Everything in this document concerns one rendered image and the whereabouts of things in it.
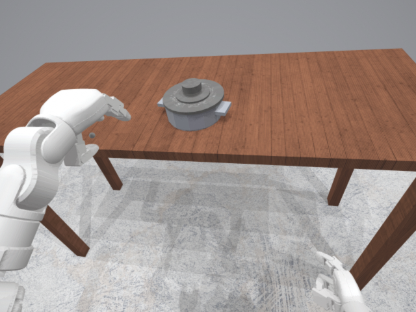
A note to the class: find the table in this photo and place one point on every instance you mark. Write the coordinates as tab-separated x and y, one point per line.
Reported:
334	109

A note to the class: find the knob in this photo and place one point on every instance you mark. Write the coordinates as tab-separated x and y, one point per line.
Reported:
191	86

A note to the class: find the right robot hand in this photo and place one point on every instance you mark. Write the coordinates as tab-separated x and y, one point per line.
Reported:
333	293

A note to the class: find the robot left forearm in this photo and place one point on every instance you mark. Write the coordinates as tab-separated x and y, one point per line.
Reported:
28	182

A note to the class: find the lid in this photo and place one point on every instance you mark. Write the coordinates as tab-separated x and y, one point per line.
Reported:
210	95

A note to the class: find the robot left upper arm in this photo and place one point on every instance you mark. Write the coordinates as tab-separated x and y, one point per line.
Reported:
11	296

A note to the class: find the pot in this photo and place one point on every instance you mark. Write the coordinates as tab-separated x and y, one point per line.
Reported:
197	122

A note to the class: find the left robot hand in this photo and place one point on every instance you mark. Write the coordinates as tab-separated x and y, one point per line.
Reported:
80	108

